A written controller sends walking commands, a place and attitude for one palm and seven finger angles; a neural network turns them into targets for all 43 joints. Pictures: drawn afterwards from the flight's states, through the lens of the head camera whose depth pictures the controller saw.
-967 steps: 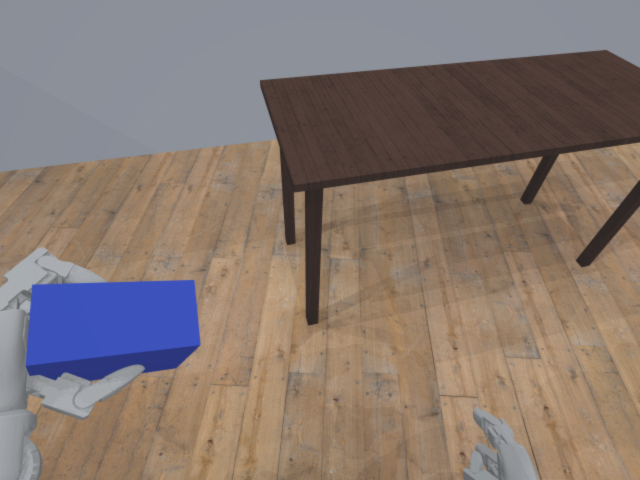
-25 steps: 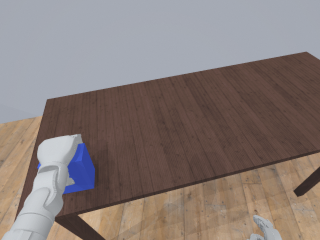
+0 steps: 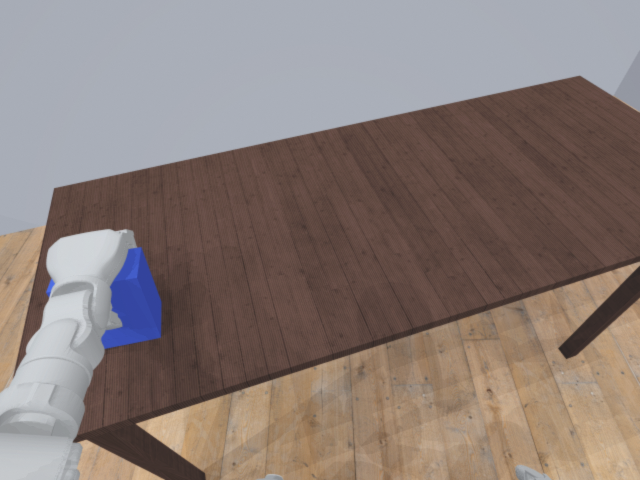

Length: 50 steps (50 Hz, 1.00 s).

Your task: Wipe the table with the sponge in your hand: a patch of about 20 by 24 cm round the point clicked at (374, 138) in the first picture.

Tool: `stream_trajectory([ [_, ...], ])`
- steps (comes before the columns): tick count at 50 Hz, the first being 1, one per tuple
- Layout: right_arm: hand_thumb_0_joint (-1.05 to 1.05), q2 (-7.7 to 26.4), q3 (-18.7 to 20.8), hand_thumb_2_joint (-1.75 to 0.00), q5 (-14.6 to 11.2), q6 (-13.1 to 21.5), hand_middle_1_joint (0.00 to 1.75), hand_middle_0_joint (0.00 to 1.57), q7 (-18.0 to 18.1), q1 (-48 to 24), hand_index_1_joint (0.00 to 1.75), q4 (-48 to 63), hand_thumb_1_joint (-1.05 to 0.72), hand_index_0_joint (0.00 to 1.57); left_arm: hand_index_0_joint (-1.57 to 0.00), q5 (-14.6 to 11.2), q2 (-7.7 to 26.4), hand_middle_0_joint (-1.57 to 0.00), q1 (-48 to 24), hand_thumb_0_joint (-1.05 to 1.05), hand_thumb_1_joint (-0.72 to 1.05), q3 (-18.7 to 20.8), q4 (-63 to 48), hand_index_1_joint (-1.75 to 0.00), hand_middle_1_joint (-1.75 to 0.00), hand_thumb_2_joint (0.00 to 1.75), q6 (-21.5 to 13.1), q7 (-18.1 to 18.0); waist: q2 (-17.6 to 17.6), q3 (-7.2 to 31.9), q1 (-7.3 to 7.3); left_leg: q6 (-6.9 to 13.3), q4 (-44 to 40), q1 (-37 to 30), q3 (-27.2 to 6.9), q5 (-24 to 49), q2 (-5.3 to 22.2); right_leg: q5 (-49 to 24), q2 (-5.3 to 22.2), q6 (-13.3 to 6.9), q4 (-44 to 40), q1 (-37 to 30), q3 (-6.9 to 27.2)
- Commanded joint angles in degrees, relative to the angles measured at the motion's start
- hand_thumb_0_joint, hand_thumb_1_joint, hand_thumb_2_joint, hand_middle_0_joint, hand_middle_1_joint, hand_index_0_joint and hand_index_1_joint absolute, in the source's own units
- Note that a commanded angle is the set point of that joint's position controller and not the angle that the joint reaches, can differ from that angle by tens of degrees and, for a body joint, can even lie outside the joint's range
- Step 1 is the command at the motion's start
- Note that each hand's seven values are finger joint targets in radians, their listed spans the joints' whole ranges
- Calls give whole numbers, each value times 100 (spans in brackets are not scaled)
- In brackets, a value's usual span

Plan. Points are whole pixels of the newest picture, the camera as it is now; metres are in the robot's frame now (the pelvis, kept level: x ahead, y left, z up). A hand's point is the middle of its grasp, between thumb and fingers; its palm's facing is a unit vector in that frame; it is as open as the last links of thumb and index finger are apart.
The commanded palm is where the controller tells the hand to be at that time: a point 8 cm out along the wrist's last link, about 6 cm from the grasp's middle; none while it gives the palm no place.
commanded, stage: wipe forward along the first lane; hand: left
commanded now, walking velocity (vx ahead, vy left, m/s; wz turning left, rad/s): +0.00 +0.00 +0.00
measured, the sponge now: (117, 310) +0.33 +0.33 -0.01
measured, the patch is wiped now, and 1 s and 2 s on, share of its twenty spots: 0.20 0.30 0.60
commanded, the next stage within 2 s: slide across to the middle lane in 0.48 s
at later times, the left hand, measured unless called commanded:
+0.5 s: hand (106, 249) +0.41 +0.36 +0.04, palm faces -0.15 +0.03 -0.99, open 10.3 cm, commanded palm +0.41 +0.34 +0.08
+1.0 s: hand (120, 231) +0.44 +0.35 +0.05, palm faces -0.11 +0.03 -0.99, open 10.4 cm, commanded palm +0.43 +0.30 +0.10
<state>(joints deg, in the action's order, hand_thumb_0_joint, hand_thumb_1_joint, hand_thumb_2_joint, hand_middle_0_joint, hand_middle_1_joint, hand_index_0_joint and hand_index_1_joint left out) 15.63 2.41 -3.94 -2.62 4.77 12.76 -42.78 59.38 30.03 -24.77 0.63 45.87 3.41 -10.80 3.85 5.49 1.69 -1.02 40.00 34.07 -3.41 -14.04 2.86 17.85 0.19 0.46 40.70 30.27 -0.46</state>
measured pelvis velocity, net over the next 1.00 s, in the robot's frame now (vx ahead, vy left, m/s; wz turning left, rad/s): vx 0.04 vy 0.03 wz -0.01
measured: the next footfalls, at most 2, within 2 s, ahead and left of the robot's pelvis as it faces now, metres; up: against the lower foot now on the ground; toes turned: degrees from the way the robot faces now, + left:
none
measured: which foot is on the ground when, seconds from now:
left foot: down 0.00-1.00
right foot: down 0.00-1.00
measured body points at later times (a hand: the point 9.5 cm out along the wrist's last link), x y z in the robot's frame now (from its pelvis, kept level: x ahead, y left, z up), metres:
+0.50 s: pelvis +0.01 +0.01 -0.01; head +0.06 +0.00 +0.44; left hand +0.41 +0.35 +0.10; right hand +0.08 -0.27 -0.13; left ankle +0.07 +0.15 -0.71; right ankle +0.03 -0.13 -0.71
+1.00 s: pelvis +0.04 +0.03 +0.01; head +0.08 +0.03 +0.45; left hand +0.44 +0.34 +0.10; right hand +0.14 -0.22 -0.12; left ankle +0.07 +0.15 -0.71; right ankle +0.03 -0.13 -0.71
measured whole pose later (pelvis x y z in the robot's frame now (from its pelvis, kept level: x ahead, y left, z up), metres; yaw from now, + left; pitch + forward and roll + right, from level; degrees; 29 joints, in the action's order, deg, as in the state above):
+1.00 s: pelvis +0.04 +0.03 +0.01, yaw -1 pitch +11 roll -2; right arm 13.2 2.1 -4.3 -3.6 2.9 12.8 -44.2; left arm 58.8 29.9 -35.6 -5.0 52.1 9.8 -12.2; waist 2.2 6.2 0.1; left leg -0.3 39.5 34.0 -2.6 -16.3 1.2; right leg 18.1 1.5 2.2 35.6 28.3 1.0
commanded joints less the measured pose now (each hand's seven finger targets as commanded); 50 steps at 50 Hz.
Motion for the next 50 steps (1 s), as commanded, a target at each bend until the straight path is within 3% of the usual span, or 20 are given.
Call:
stream_trajectory([
  [1,0,798,233,-90,18,251,30,20,56,-226,30,626,-90,20,-120,187,1582,-120,-1842,0,10,402,-45,-160,-160,130,113,-335,-734,754,-282,336,-473,-552,332,-848,-358,509,-178,-219,-1096,171,-15],
  [4,0,795,244,-90,17,231,30,20,33,-130,30,624,-90,20,-120,192,1595,-120,-1854,0,10,406,80,-160,-160,130,60,-351,-577,986,-255,344,-427,-563,312,-720,-359,349,-196,-238,-1022,97,-19],
  [7,0,817,208,-90,-6,222,30,20,34,-125,30,610,-90,20,-120,188,1742,-120,-2167,0,10,381,265,-160,-160,130,94,-343,-640,828,-368,347,-412,-418,338,-892,-349,507,-174,-204,-1086,211,20],
  [8,0,840,216,-90,1,222,30,20,33,-107,30,556,-90,20,-120,214,1955,-120,-2241,0,10,569,329,-160,-160,130,73,-342,-502,893,-329,340,-406,-404,306,-854,-343,469,-193,-231,-1056,208,39],
  [11,0,839,216,-90,4,241,30,20,19,33,30,567,-90,20,-120,295,1794,-120,-2487,0,10,305,470,-160,-160,130,48,-323,-543,892,-444,350,-359,-374,301,-917,-339,485,-200,-217,-1000,384,-10],
  [13,0,866,212,-90,14,226,30,20,16,50,30,532,-90,20,-120,285,2044,-120,-2528,0,10,540,544,-160,-160,130,24,-329,-388,1067,-376,344,-346,-375,268,-818,-327,385,-218,-250,-951,333,21],
  [14,0,851,223,-90,13,234,30,20,16,124,30,551,-90,20,-120,241,1923,-120,-2597,0,10,399,453,-160,-160,130,-8,-331,-386,1269,-417,367,-276,-434,309,-692,-332,229,-217,-228,-917,239,13],
  [18,0,895,206,-90,13,210,30,20,-2,172,30,491,-90,20,-120,223,2227,-120,-2674,0,10,634,688,-160,-160,130,-6,-305,-394,1283,-403,356,-246,-341,294,-561,-306,88,-230,-238,-893,227,21],
  [21,0,906,197,-90,11,195,30,20,-19,270,30,508,-90,20,-120,324,2133,-120,-2884,0,10,404,790,-160,-160,130,11,-270,-463,1183,-532,361,-225,-301,296,-572,-304,78,-232,-217,-874,368,-26],
  [23,0,930,213,-90,22,171,30,20,-34,281,30,460,-90,20,-120,339,2343,-120,-2824,0,10,641,803,-160,-160,130,-29,-249,-313,1292,-438,358,-205,-339,292,-465,-299,0,-241,-251,-849,334,4],
  [26,0,916,205,-90,2,159,30,20,-36,369,30,501,-90,20,-120,360,2217,-120,-3052,0,10,397,888,-160,-160,130,-14,-241,-437,1246,-589,371,-184,-294,322,-572,-310,78,-243,-211,-877,424,-23],
  [28,0,968,214,-90,19,142,30,20,-33,377,30,422,-90,20,-120,339,2483,-120,-3177,0,10,653,923,-160,-160,130,-23,-246,-366,1347,-528,360,-190,-320,287,-492,-290,8,-255,-238,-818,442,-19],
  [30,0,886,236,-90,12,159,30,20,-65,446,30,509,-90,20,-120,329,1968,-120,-3221,0,10,212,719,-160,-160,130,-46,-215,-204,1557,-571,351,-176,-522,306,-303,-296,-194,-257,-239,-780,415,-78],
  [34,0,813,286,-90,26,145,30,20,-90,430,30,494,-90,20,-120,103,1570,-120,-3117,0,10,118,279,-160,-160,130,-42,-212,-43,1946,-496,340,-179,-1006,283,165,-250,-593,-286,-267,-778,226,-124],
  [36,0,800,294,-90,3,129,30,20,-93,342,30,465,-90,20,-120,-26,1438,-120,-3092,0,10,108,195,-160,-160,130,12,-241,-293,1867,-528,325,-263,-1105,253,225,-216,-646,-276,-241,-832,174,-158],
  [38,0,762,291,-90,-17,144,30,20,-86,215,30,443,-90,20,-120,-166,1250,-120,-3124,0,10,73,-41,-160,-160,130,45,-272,-73,1838,-481,312,-379,-1305,224,345,-207,-712,-270,-268,-874,135,-170],
  [42,0,725,276,-90,-17,130,30,20,-116,99,30,399,-90,20,-120,-119,823,-120,-3179,0,10,-321,-195,-160,-160,130,272,-285,-75,1598,-534,287,-536,-1557,178,387,-185,-716,-260,-274,-943,132,-255],
  [43,0,734,286,-90,-14,126,30,20,-100,38,30,372,-90,20,-120,-167,913,-120,-3110,0,10,-129,-221,-160,-160,130,302,-292,-99,1628,-465,289,-576,-1608,147,474,-180,-772,-258,-292,-959,44,-238],
  [45,0,687,262,-90,-18,125,30,20,-121,-1,30,428,-90,20,-120,-152,526,-120,-3220,0,10,-537,-367,-160,-160,130,387,-246,-71,1633,-533,281,-594,-1739,162,559,-190,-840,-245,-284,-988,23,-276],
  [50,0,656,237,-90,1,68,30,20,-147,-126,30,462,-90,20,-120,-85,375,-120,-3141,0,10,-589,-344,-160,-160,130,577,-210,-5,1590,-435,231,-689,-1898,91,750,-194,-936,-228,-328,-992,-103,-321],
])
